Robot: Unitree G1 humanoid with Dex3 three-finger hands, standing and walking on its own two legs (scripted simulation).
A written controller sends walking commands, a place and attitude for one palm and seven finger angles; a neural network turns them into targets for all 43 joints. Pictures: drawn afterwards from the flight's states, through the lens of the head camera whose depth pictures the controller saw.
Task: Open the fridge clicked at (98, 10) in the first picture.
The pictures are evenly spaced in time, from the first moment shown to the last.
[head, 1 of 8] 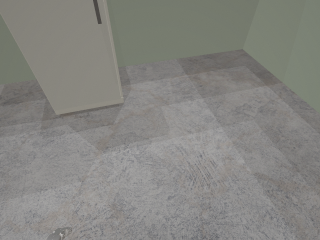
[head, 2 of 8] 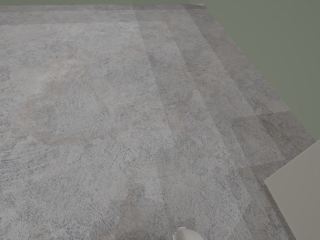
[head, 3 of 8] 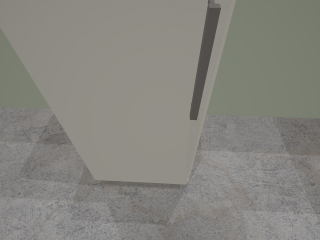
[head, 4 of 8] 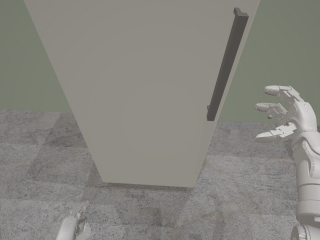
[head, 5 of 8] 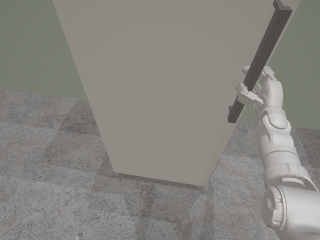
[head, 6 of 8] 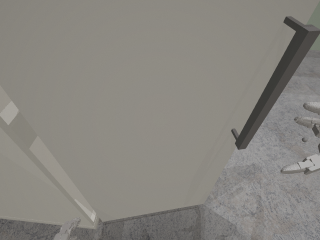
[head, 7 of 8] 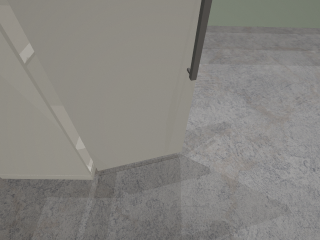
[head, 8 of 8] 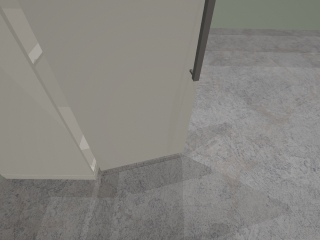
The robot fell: no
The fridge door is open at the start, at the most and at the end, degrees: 0 80 75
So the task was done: yes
